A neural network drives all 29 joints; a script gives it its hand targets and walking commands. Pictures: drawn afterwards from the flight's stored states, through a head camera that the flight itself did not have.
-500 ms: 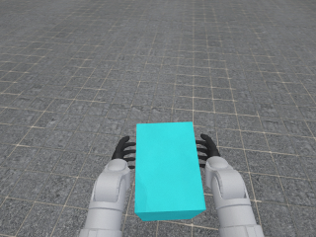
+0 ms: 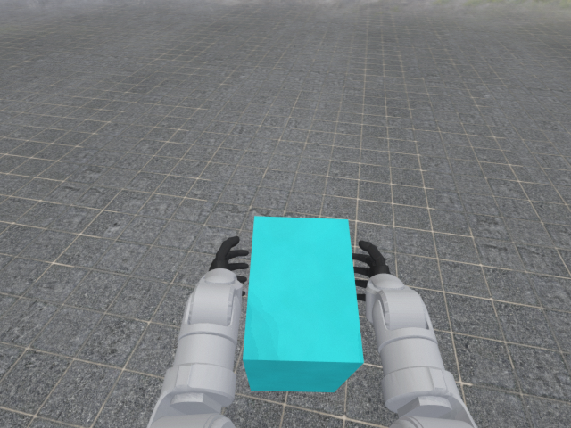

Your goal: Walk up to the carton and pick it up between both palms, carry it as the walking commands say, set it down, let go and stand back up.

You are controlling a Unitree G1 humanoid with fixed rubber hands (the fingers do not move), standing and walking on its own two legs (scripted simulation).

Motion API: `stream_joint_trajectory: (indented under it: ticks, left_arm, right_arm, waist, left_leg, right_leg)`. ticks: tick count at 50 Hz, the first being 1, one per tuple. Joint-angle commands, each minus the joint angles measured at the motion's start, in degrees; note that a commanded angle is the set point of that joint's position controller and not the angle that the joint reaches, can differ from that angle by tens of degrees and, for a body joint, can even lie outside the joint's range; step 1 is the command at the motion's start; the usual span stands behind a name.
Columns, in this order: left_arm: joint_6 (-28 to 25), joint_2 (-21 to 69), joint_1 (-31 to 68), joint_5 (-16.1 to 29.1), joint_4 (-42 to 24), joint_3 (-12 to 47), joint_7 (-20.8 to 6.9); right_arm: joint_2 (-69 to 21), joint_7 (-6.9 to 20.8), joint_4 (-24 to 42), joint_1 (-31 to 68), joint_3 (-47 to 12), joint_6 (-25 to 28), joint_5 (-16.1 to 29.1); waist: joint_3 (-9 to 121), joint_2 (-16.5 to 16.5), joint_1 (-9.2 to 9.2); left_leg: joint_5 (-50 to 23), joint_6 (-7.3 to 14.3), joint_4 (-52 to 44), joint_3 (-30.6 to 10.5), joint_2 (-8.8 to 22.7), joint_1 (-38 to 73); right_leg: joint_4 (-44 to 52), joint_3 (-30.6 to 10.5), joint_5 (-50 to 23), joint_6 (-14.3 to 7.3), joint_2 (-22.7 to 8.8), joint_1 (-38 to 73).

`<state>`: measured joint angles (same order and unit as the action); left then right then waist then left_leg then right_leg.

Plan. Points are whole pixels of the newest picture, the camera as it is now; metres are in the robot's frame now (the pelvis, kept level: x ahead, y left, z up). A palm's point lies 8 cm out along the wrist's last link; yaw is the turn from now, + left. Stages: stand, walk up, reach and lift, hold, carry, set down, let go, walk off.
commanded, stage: hold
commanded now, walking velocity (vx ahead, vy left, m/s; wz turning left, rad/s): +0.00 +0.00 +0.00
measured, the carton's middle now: (296, 309) +0.32 -0.02 -0.02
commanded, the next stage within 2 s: set down in 0.48 s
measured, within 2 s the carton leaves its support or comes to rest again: neither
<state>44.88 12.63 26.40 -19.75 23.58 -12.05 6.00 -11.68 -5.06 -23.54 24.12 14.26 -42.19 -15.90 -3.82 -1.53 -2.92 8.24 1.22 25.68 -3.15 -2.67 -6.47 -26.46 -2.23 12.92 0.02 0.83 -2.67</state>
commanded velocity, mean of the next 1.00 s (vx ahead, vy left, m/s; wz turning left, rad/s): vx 0.00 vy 0.00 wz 0.00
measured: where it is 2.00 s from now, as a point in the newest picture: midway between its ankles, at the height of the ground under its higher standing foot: outside the picture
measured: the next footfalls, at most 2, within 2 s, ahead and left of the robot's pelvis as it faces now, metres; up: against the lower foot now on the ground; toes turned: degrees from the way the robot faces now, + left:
none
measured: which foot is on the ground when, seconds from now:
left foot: down 0.00-1.00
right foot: down 0.00-1.00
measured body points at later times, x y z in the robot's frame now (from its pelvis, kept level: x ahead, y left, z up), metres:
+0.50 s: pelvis +0.00 +0.02 +0.00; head -0.06 +0.04 +0.44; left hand +0.34 +0.10 +0.06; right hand +0.31 -0.13 +0.05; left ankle +0.08 +0.10 -0.74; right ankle +0.03 -0.13 -0.74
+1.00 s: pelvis +0.00 +0.00 -0.01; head +0.01 +0.00 +0.44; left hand +0.35 +0.08 -0.01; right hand +0.33 -0.15 -0.01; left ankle +0.08 +0.10 -0.74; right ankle +0.03 -0.13 -0.74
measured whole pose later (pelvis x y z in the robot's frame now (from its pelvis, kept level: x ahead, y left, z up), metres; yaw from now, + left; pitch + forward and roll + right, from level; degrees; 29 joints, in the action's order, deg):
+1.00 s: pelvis +0.00 +0.00 -0.01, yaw -2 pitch -2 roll +0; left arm 26.4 14.1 30.6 -23.9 39.4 -22.6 5.7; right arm -13.7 -6.3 -37.3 29.3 24.9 -27.6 -23.4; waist -2.0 -1.1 -1.3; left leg 11.6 1.2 34.4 -1.3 -2.2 -21.2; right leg -36.9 -4.5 16.3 0.1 2.1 -18.9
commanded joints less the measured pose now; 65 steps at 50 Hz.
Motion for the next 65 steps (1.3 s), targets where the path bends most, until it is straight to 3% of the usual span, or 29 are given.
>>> stream_joint_trajectory:
  ticks: [1,11,24,25,30,38,48,54,65]
  left_arm:
    - [-3.73,62.67,30.16,15.32,1.85,23.77,-15.60]
    - [-4.49,61.75,35.61,14.36,6.83,20.06,-15.53]
    - [-4.07,63.69,31.63,14.94,5.09,21.95,-13.79]
    - [-4.82,66.82,28.70,13.48,10.69,18.93,-15.02]
    - [-7.50,66.50,30.83,12.94,10.51,17.72,-14.82]
    - [-12.67,62.47,31.60,11.04,13.51,15.08,-14.41]
    - [-21.65,56.53,33.77,6.44,18.89,10.97,-14.35]
    - [-27.09,53.88,35.96,4.07,20.85,9.81,-14.15]
    - [-34.38,51.85,35.77,2.21,21.42,11.86,-13.32]
  right_arm:
    - [-58.42,15.22,0.07,35.92,-25.30,3.51,14.99]
    - [-56.92,14.58,-4.57,41.01,-20.33,4.27,13.49]
    - [-54.69,14.89,-0.54,38.97,-21.80,3.73,13.99]
    - [-60.59,14.92,-3.12,37.66,-18.54,3.97,10.30]
    - [-60.80,15.73,-6.38,37.17,-16.07,5.77,8.98]
    - [-59.46,14.89,-10.61,35.83,-13.26,9.80,5.98]
    - [-60.04,12.70,-16.23,36.75,-12.35,18.06,3.56]
    - [-59.34,11.09,-18.85,37.10,-11.38,23.75,1.77]
    - [-56.68,9.43,-17.44,37.57,-13.79,31.91,-0.81]
  waist:
    - [12.37,-0.98,0.66]
    - [13.42,0.14,0.27]
    - [16.54,1.61,0.28]
    - [16.22,0.76,-0.60]
    - [18.11,3.76,1.28]
    - [19.24,1.99,0.73]
    - [22.27,-0.48,2.20]
    - [24.96,-0.33,2.07]
    - [33.97,0.70,2.03]
  left_leg:
    - [8.38,-1.40,-2.83,-4.02,-2.97,14.10]
    - [9.49,-1.45,-3.00,-4.07,-2.21,14.02]
    - [3.72,-1.70,-4.25,-5.67,-0.29,13.70]
    - [6.96,0.03,-2.59,-7.38,1.35,10.83]
    - [4.68,0.03,-1.26,-8.21,1.39,9.14]
    - [0.00,0.40,1.62,-5.89,0.21,8.04]
    - [-0.36,1.45,5.85,-3.63,-1.57,0.61]
    - [0.84,1.69,8.98,-2.92,-2.35,-6.31]
    - [-1.21,1.16,15.66,-1.29,-3.95,-17.85]
  right_leg:
    - [9.97,-3.51,9.00,-3.57,0.62,-13.70]
    - [9.69,-2.51,10.14,-3.12,0.45,-14.56]
    - [7.06,-1.80,3.36,-2.48,1.89,-10.95]
    - [3.62,-3.77,3.26,-2.96,3.19,-13.77]
    - [0.53,-4.33,1.13,-3.14,3.39,-14.27]
    - [-0.45,-4.57,0.83,-2.73,3.29,-17.38]
    - [-2.95,-5.17,1.01,-1.64,3.53,-21.03]
    - [-5.62,-5.34,0.40,-1.17,3.85,-23.68]
    - [-12.96,-4.32,-3.26,-0.27,5.63,-28.27]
